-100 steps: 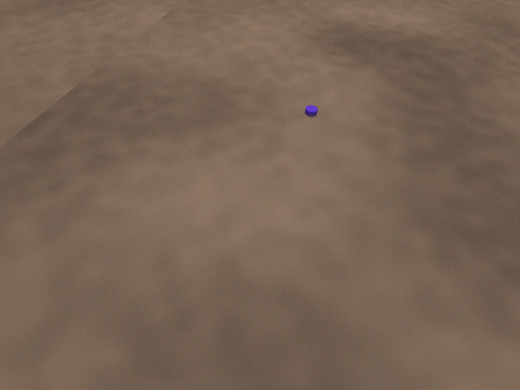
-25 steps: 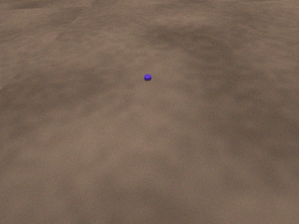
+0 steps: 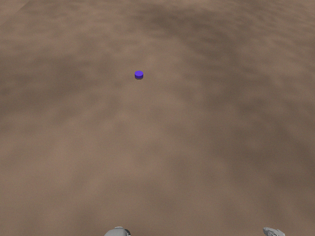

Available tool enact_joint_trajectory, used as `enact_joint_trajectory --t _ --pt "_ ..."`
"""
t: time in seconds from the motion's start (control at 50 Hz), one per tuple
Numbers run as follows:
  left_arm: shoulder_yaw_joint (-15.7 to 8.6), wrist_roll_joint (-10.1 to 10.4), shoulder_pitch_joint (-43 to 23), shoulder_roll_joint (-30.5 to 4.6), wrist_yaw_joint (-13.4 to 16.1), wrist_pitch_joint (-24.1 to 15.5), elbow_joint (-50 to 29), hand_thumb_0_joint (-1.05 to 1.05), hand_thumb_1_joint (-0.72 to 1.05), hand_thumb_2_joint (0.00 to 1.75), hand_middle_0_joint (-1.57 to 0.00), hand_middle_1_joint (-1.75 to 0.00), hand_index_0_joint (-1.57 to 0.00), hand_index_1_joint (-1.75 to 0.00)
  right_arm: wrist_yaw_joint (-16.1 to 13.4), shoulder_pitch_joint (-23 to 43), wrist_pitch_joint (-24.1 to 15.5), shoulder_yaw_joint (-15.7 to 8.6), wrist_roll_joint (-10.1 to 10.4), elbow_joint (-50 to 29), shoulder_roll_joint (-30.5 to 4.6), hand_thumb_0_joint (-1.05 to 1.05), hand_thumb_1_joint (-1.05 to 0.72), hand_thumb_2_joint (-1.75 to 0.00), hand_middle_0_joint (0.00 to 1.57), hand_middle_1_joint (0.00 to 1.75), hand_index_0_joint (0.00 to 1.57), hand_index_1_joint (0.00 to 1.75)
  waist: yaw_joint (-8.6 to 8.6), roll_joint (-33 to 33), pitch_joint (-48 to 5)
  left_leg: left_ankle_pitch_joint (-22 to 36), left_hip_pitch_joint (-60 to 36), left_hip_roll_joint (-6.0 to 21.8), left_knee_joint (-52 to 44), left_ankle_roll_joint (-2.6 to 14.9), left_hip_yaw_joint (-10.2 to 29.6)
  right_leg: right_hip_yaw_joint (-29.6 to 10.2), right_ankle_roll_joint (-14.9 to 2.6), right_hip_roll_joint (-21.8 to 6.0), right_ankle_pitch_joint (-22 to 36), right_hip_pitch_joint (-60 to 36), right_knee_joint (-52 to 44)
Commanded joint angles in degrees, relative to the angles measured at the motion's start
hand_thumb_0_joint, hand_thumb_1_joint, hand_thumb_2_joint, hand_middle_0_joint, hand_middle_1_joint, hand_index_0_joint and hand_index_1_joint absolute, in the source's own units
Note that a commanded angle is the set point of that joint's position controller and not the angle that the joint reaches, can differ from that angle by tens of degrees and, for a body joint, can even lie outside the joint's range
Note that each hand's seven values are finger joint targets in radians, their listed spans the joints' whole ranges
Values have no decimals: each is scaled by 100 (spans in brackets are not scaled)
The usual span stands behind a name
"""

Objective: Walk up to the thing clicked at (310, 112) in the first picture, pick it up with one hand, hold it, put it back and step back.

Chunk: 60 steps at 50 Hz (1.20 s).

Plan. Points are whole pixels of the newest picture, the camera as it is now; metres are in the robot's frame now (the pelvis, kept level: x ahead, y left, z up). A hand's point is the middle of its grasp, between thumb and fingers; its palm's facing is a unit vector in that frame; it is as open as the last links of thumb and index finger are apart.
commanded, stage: walk up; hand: left
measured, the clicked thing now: (138, 74) +1.59 +0.20 -0.73
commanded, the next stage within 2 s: none
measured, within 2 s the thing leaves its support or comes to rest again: neither
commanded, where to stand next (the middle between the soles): +1.17 -0.02 m, yaw -3 degrees
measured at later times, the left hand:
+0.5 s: hand (94, 146) +0.40 +0.22 -0.10, palm faces -0.06 -0.91 -0.41, open 7.3 cm
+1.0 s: hand (91, 116) +0.56 +0.28 -0.14, palm faces -0.09 -0.94 -0.34, open 7.4 cm
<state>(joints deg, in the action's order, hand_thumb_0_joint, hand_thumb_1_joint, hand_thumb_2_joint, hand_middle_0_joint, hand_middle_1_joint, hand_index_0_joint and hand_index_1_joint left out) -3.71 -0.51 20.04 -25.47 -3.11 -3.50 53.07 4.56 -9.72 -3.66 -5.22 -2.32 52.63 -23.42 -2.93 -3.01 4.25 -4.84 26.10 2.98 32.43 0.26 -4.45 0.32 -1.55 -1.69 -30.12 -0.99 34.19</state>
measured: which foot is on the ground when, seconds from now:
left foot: down 0.00-0.40, up 0.42-0.82, down 0.84-1.00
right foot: down 0.00-0.00, up 0.02-0.36, down 0.38-0.86, up 0.88-1.00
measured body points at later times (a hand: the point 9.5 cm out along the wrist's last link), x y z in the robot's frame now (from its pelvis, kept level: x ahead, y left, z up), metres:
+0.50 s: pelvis +0.28 -0.05 +0.00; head +0.28 -0.08 +0.45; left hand +0.40 +0.27 -0.07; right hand +0.30 -0.38 -0.13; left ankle +0.18 +0.10 -0.64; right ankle +0.34 -0.16 -0.72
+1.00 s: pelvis +0.51 +0.00 +0.02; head +0.53 +0.03 +0.47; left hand +0.56 +0.33 -0.11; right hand +0.60 -0.32 -0.07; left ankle +0.56 +0.10 -0.72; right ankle +0.46 -0.15 -0.63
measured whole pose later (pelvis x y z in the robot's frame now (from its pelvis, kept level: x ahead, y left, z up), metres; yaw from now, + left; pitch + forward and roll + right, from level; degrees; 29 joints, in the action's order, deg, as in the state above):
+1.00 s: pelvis +0.51 +0.00 +0.02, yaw -2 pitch -3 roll -1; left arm -1.7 0.1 18.2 -25.7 -2.2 -3.3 53.4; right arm 3.8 -13.1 -5.1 -3.2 0.0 48.7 -22.0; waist -0.1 -2.2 4.3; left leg -13.4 16.5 2.8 32.4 1.9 -5.0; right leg -1.1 -2.7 -2.5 -22.1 22.5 64.4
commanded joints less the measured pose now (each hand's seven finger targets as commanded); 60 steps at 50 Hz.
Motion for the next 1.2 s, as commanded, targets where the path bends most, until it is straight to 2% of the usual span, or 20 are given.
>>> enact_joint_trajectory --t 0.0,0.08,0.2,0.28,0.34,0.36,0.38,0.4,0.42,0.52,0.64,0.72,0.8,0.82,0.86,0.88,0.94,0.98,1.08,1.18 --pt "-225 203 313 -1195 234 -150 -619 0 90 90 -20 -30 -20 -30 -234 -1691 -247 -706 133 -303 -2167 0 -90 -90 20 30 20 30 938 1644 -1857 -2268 -4834 2531 -1474 1834 4580 -690 -261 502 -11 4279 3907" --pt "-167 205 -201 -1043 112 -239 -491 0 90 90 -20 -30 -20 -30 -287 -785 -271 -319 245 -620 -1457 0 -90 -90 20 30 20 30 519 787 -465 670 -2283 1477 -1510 1079 1385 -838 -113 -166 1084 3397 3345" --pt "-176 78 -666 -863 -167 -103 -710 0 90 90 -20 -30 -20 -30 -233 -303 -372 -265 195 -885 -1592 0 -90 -90 20 30 20 30 281 1136 283 -363 -1148 1461 -2015 1334 537 -174 183 -599 1503 3035 1170" --pt "-279 15 -753 -913 -216 -150 -612 0 90 90 -20 -30 -20 -30 -189 -317 -359 -244 198 -879 -1603 0 -90 -90 20 30 20 30 226 1032 -215 -740 -1108 1229 -1455 1070 311 200 45 -336 2536 1922 300" --pt "-436 -14 -132 -1186 -139 -178 -373 0 90 90 -20 -30 -20 -30 -196 -357 -296 -175 200 -860 -1426 0 -90 -90 20 30 20 30 -213 283 -620 -411 -554 929 -31 781 5 375 -87 -92 2444 386 146" --pt "-550 -25 374 -1400 -74 -220 -224 0 90 90 -20 -30 -20 -30 -187 -633 -275 -87 180 -822 -1162 0 -90 -90 20 30 20 30 -460 -528 -931 -333 -21 519 1428 617 -228 123 -223 -61 1677 -492 -53" --pt "-691 -56 867 -1869 20 -256 -240 0 90 90 -20 -30 -20 -30 -172 -999 -250 38 211 -870 -764 0 -90 -90 20 30 20 30 -573 -1817 -1116 -1988 745 -186 3031 363 -359 -1914 -572 -1263 233 -850 -1049" --pt "-640 7 600 -2048 39 -296 -451 0 90 90 -20 -30 -20 -30 -201 -1082 -185 8 221 -843 -1045 0 -90 -90 20 30 20 30 -358 -1373 -854 -2519 1346 -341 3751 211 124 -3800 -1017 -2216 -247 -678 -1997" --pt "-617 107 340 -2108 54 -275 -501 0 90 90 -20 -30 -20 -30 -254 -795 -158 -116 185 -793 -1498 0 -90 -90 20 30 20 30 -380 -1039 -690 -2426 1380 -94 4124 182 471 -4276 -1300 -2380 -213 -345 -2174" --pt "-378 124 -466 -1364 147 -353 -602 0 90 90 -20 -30 -20 -30 -168 -928 -81 -81 287 -465 -1193 0 -90 -90 20 30 20 30 247 -509 -167 -1204 565 324 3099 221 823 -1325 -924 -1294 2369 1101 -1832" --pt "-385 22 -478 -1470 141 -444 -748 0 90 90 -20 -30 -20 -30 38 -253 26 -168 145 -660 -1098 0 -90 -90 20 30 20 30 168 -398 103 -606 474 453 1348 -63 533 -644 -1109 -1299 880 1607 -2316" --pt "-389 28 -197 -1487 124 -423 -644 0 90 90 -20 -30 -20 -30 110 261 -80 -190 127 -766 -1025 0 -90 -90 20 30 20 30 -12 -183 -50 -135 -76 330 248 36 257 -358 -933 -1258 1650 1224 -1879" --pt "-342 8 -211 -1438 135 -325 -637 0 90 90 -20 -30 -20 -30 46 -560 -137 -310 113 -457 -1203 0 -90 -90 20 30 20 30 465 323 -514 -495 -1796 -85 -249 252 -107 10 -699 -1062 2751 1502 -371" --pt "-238 11 -34 -1178 158 -289 -664 0 90 90 -20 -30 -20 -30 -29 -1320 -182 -406 41 -266 -1466 0 -90 -90 20 30 20 30 825 966 -1000 -1022 -2864 63 -495 506 273 310 -513 -682 2942 1956 1216" --pt "-112 109 408 -859 211 -226 -668 0 90 90 -20 -30 -20 -30 -170 -1568 -233 -547 92 -454 -2136 0 -90 -90 20 30 20 30 791 1977 -1214 -2302 -3982 2168 -1662 1298 4129 205 -139 395 14 4232 3344" --pt "-172 32 46 -1315 294 -186 -554 0 90 90 -20 -30 -20 -30 -157 -1360 -194 -582 250 -459 -2138 0 -90 -90 20 30 20 30 823 1523 -961 -2360 -3540 2366 -1689 1658 4286 -259 -214 -58 -5 4310 3744" --pt "-148 146 -108 -1165 183 -201 -425 0 90 90 -20 -30 -20 -30 -249 -814 -221 -282 261 -599 -1525 0 -90 -90 20 30 20 30 494 781 -236 32 -2170 1371 -1593 941 1820 -684 -147 -340 1087 3597 3116" --pt "-155 153 157 -1028 119 -131 -316 0 90 90 -20 -30 -20 -30 -242 -769 -281 -228 296 -587 -1440 0 -90 -90 20 30 20 30 304 1013 -259 727 -1845 1162 -1551 965 1169 -406 -18 -411 1341 3211 2840" --pt "-153 58 -448 -895 -25 -47 -531 0 90 90 -20 -30 -20 -30 -248 -716 -312 -241 228 -753 -1494 0 -90 -90 20 30 20 30 377 1169 173 165 -1737 1224 -1972 1325 844 -71 208 -564 1753 3434 1535" --pt "-201 19 -1048 -763 -108 -82 -651 0 90 90 -20 -30 -20 -30 -238 -805 -279 -233 225 -772 -1512 0 -90 -90 20 30 20 30 438 1049 203 342 -1557 1144 -1748 1124 651 152 48 -473 2466 2696 286"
